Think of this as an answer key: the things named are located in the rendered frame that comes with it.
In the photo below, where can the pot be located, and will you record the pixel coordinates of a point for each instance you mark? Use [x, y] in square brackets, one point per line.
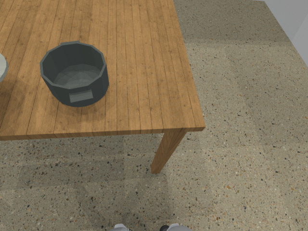
[75, 73]

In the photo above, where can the robot left shin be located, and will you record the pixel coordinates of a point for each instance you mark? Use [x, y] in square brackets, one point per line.
[119, 225]

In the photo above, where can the table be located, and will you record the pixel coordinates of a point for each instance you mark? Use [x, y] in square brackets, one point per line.
[151, 86]

